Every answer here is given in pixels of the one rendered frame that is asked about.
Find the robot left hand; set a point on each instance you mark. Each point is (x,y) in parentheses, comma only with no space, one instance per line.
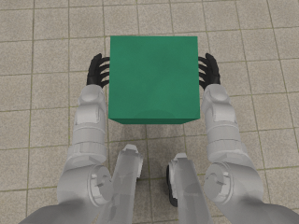
(94,76)

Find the robot right hand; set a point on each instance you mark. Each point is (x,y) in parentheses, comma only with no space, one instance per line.
(212,75)

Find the robot left thigh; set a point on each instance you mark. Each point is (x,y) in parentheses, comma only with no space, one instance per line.
(120,208)

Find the right robot forearm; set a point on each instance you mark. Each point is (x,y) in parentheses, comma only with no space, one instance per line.
(223,137)

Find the left robot upper arm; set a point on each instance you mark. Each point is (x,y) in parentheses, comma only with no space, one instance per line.
(82,192)

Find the left robot forearm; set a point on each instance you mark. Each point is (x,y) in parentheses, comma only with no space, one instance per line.
(89,129)

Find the right robot foot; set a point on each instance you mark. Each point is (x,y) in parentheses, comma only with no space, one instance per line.
(173,201)

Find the carton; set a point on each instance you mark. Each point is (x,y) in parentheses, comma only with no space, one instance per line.
(153,79)

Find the right robot upper arm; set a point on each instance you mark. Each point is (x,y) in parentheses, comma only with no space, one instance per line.
(237,190)

